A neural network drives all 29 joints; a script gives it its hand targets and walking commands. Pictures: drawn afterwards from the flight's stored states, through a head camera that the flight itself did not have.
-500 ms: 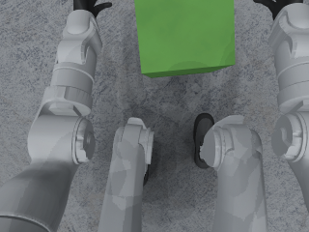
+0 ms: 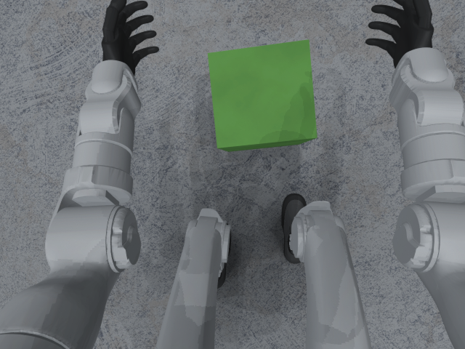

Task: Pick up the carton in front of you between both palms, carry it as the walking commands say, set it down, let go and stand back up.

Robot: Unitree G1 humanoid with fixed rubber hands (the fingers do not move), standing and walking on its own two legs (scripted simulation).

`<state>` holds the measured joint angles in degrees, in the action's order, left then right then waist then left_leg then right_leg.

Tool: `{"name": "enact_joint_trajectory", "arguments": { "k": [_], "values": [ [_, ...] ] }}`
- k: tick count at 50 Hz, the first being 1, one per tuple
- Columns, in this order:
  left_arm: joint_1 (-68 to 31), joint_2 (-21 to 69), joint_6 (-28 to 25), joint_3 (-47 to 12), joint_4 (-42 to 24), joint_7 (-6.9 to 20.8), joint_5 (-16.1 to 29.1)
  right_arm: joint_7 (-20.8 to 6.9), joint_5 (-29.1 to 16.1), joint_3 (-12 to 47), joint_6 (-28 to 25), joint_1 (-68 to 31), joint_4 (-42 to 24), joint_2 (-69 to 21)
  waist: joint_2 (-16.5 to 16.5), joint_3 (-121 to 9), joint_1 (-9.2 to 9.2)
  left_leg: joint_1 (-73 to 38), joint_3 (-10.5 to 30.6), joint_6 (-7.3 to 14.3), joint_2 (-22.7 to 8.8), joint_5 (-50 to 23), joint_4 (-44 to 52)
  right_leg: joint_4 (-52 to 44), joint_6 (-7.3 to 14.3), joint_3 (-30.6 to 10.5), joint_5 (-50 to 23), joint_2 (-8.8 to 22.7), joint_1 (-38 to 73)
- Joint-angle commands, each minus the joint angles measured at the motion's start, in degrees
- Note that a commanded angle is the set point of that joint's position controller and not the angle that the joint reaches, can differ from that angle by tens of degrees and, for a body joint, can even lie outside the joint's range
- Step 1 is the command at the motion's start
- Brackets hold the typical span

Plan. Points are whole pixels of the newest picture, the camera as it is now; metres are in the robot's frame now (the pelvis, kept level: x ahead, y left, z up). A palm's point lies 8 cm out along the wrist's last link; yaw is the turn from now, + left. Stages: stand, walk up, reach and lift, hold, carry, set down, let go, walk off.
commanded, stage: set down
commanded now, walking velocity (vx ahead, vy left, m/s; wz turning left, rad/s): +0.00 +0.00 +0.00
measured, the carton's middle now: (260, 106) +0.51 -0.03 -0.42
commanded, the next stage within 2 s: let go in 0.22 s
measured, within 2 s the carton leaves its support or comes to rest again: neither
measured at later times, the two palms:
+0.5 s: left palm (59, 78) +0.46 +0.19 +0.02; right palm out of the picture +0.44 -0.24 +0.01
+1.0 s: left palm out of the picture +0.31 +0.22 +0.14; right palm out of the picture +0.28 -0.24 +0.13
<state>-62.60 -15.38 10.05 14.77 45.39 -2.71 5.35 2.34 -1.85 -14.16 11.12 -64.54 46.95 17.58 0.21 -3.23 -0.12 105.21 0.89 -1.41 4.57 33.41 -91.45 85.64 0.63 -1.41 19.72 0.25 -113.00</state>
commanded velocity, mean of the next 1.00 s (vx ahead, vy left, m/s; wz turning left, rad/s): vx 0.00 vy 0.00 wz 0.00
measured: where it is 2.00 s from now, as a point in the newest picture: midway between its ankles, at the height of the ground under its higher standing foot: (254, 253)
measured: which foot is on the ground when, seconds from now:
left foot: down 0.00-1.00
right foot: down 0.00-1.00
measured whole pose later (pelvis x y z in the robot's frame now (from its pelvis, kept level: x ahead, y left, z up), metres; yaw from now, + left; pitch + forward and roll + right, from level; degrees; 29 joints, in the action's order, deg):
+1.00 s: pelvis +0.10 +0.00 +0.22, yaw -3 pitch +12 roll +0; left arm 5.1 -10.8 -1.2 4.2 29.3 3.4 0.7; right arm -1.8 1.2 -4.8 -0.2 6.8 26.8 11.2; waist 1.8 -0.2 -0.6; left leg 23.9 4.1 0.1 1.6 19.7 -31.9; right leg 29.6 0.4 0.1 10.5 -0.9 -30.9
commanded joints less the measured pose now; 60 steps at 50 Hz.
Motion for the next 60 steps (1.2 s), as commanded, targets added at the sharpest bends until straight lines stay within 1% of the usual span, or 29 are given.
{"name": "enact_joint_trajectory", "arguments": {
  "k": [1, 8, 10, 14, 17, 20, 24, 27, 29, 34, 37, 42, 48, 50, 52, 57, 60],
  "values": [
    [-10.82, -6.73, -1.52, 1.59, -5.5, 1.07, -0.83, -0.37, 1.01, -1.04, -1.22, -11.85, -6.04, 4.89, -3.05, -59.85, -0.53, -8.38, -5.53, -1.6, 1.21, -15.71, 16.78, -4.97, -1.13, 1.83, -20.66, -2.76, 62.79],
    [-8.59, -6.41, -2.87, 2.7, -4.9, 2.59, -2.25, -0.85, 2.94, -2.44, -2.32, -9.55, -6.01, 3.85, -2.87, -58.24, -0.77, -14.45, -4.73, -1.86, 0.91, -18.26, 25.31, -13.57, -1.15, 0.94, -22.92, -2.43, 69.22],
    [-8.37, -6.0, -3.22, 2.99, -3.87, 2.98, -2.64, -1.09, 3.32, -2.76, -2.64, -9.26, -5.09, 3.36, -2.7, -56.23, -0.86, -15.55, -4.38, -1.88, 0.66, -18.23, 27.52, -15.81, -1.15, 0.71, -22.59, -2.28, 69.49],
    [-4.86, -4.93, -3.65, 3.09, -2.99, 3.68, -4.51, -1.39, 5.66, -3.38, -3.08, -5.23, -4.38, 2.52, -2.27, -55.99, -0.54, -20.38, -3.95, -1.98, 0.36, -19.79, 31.67, -20.22, -1.14, 0.49, -23.45, -2.13, 72.67],
    [1.78, -4.79, -3.59, 2.57, -4.24, 4.14, -6.58, -1.41, 7.8, -2.9, -2.92, 1.77, -5.8, 1.7, -2.14, -57.77, -0.49, -25.37, -3.84, -2.01, 0.33, -22.19, 34.58, -23.1, -0.97, 0.23, -26.02, -2.09, 78.4],
    [9.55, -4.72, -3.56, 1.29, -8.0, 4.56, -8.43, -1.33, 8.85, -1.53, -2.77, 9.95, -9.71, 0.74, -2.02, -57.77, -0.48, -30.65, -3.54, -1.85, 0.26, -23.72, 37.62, -26.01, -0.51, -0.14, -27.78, -2.07, 84.29],
    [18.39, -4.33, -4.62, -0.64, -13.7, 5.06, -8.25, -1.56, 7.5, 0.65, -3.72, 19.08, -16.46, -0.12, -1.96, -53.68, -0.42, -36.41, -2.56, -1.49, -0.07, -24.72, 41.73, -30.03, 0.11, -1.23, -30.5, -1.76, 91.25],
    [23.93, -3.84, -5.89, -1.5, -15.57, 5.42, -7.2, -2.09, 6.05, 2.32, -4.94, 24.72, -19.74, -0.96, -1.9, -48.11, -0.55, -39.94, -1.65, -0.97, -0.59, -24.77, 44.73, -33.09, 0.24, -1.77, -31.24, -1.12, 94.24],
    [28.23, -3.14, -6.88, -2.0, -15.25, 5.75, -6.68, -2.47, 5.43, 3.25, -5.82, 29.11, -20.22, -1.76, -1.88, -44.51, -0.6, -42.07, -1.15, -0.63, -0.94, -25.08, 46.43, -34.91, 0.2, -2.05, -31.67, -0.7, 95.61],
    [40.56, -1.53, -9.34, -3.52, -13.01, 6.33, -6.42, -2.97, 4.9, 4.71, -8.23, 42.63, -18.64, -3.16, -1.51, -37.29, -0.51, -48.38, -0.11, -0.21, -1.63, -26.96, 50.59, -39.11, 0.09, -2.5, -33.49, -0.22, 99.17],
    [47.4, -1.18, -10.63, -4.71, -13.23, 6.3, -6.21, -3.01, 4.81, 5.41, -9.74, 50.26, -18.76, -3.17, -1.11, -32.86, -0.26, -53.32, 0.55, -0.17, -1.98, -28.17, 53.45, -41.93, 0.11, -2.4, -33.7, -0.27, 101.24],
    [56.63, -1.2, -12.15, -6.8, -16.77, 6.05, -5.37, -3.03, 3.94, 6.87, -11.62, 60.26, -21.63, -2.43, -0.05, -25.16, -0.06, -62.93, 1.39, -0.17, -2.57, -30.05, 58.7, -47.27, 0.06, -1.64, -32.12, -0.68, 105.37],
    [67.34, -0.84, -12.44, -9.26, -21.56, 5.99, -4.4, -4.07, 2.93, 8.04, -12.62, 71.19, -25.75, -1.37, 0.65, -15.7, -0.25, -75.77, 2.15, -0.02, -3.0, -32.72, 65.65, -54.38, -0.39, -0.16, -29.69, -1.66, 112.09],
    [69.87, -0.92, -12.1, -9.81, -23.02, 6.06, -4.48, -4.45, 2.79, 8.48, -12.39, 74.05, -26.79, -1.07, 0.91, -11.8, -0.11, -78.98, 2.16, 0.16, -3.16, -31.92, 68.12, -56.93, -0.61, 0.15, -28.26, -2.0, 114.2],
    [71.18, -0.97, -11.42, -10.35, -23.93, 6.2, -4.76, -4.8, 2.53, 9.12, -11.67, 75.57, -27.29, -0.85, 1.2, -7.47, -0.01, -80.14, 2.03, 0.36, -3.42, -29.1, 70.38, -58.82, -0.85, 0.53, -26.07, -2.24, 116.13],
    [72.03, -1.11, -8.94, -11.28, -25.33, 6.65, -5.41, -5.67, 2.04, 9.97, -8.77, 76.24, -28.7, 0.1, 2.3, 2.53, 0.08, -77.9, 2.02, 1.62, -5.0, -18.52, 75.94, -60.33, -1.64, 1.7, -20.26, -2.93, 122.22],
    [71.42, -1.21, -7.32, -11.26, -25.49, 6.85, -5.64, -6.06, 2.09, 9.97, -6.89, 75.61, -29.11, 0.75, 2.75, 6.55, 0.21, -76.41, 1.93, 2.32, -5.63, -15.04, 77.48, -60.48, -1.81, 2.03, -18.01, -3.31, 125.14]
  ]
}}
